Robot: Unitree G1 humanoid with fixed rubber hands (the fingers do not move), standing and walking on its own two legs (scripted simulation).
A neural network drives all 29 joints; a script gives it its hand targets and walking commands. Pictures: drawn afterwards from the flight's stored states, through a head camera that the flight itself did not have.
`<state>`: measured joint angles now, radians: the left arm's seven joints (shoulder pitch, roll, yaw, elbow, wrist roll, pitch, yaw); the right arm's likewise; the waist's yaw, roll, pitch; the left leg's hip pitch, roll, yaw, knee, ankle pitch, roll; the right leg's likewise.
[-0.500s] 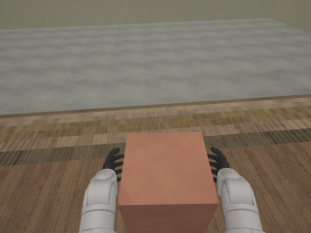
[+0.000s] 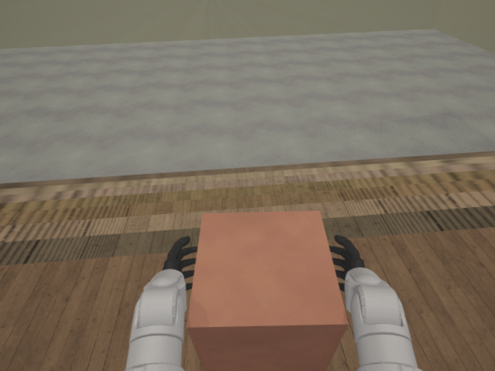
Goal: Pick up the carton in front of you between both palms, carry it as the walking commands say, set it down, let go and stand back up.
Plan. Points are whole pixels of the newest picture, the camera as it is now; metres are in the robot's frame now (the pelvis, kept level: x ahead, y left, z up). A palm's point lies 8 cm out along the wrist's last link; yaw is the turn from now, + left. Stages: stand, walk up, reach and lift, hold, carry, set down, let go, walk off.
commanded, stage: hold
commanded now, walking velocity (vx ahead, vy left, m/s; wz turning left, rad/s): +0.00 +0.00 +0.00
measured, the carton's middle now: (263, 298) +0.29 +0.00 -0.03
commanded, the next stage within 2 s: carry in 0.34 s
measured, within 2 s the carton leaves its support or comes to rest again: neither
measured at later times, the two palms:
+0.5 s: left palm (172, 268) +0.30 +0.16 +0.05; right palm (350, 266) +0.30 -0.14 +0.05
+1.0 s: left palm (186, 190) +0.48 +0.16 +0.08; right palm (327, 183) +0.50 -0.14 +0.08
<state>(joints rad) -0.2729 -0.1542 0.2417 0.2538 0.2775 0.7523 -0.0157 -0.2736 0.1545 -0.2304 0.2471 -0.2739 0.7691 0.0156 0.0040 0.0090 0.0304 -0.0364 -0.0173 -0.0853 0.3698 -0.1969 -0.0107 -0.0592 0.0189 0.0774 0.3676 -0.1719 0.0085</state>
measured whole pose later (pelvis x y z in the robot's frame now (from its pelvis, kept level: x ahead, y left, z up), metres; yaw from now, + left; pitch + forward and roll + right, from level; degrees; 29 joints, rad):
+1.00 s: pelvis +0.22 -0.01 -0.01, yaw +5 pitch +5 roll -1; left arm -0.18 -0.14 0.11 -0.32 0.10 1.22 0.09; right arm -0.17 0.13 -0.14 -0.35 -0.09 1.25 -0.09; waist 0.01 0.02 -0.11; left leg -0.39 0.05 0.04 1.07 -0.42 0.02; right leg -0.32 0.01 -0.22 0.47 -0.25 -0.09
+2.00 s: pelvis +0.84 +0.04 -0.03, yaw +4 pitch +4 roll +1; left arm -0.75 0.01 0.21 0.18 0.04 1.21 0.13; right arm -0.74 -0.02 -0.23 0.14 -0.06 1.25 -0.12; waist 0.09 0.01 0.05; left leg -0.45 -0.04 0.00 1.29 -0.45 0.06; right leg -0.49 0.05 -0.15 0.65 -0.24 -0.14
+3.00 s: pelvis +1.52 +0.09 -0.32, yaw +4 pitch +2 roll -1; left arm -0.57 -0.01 0.16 0.15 0.01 1.09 0.15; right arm -0.53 0.06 -0.24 0.08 -0.08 1.11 -0.12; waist 0.13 -0.02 0.06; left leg -0.74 0.00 -0.07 1.23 -0.33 0.05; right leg -0.42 0.13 -0.08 0.85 -0.47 -0.15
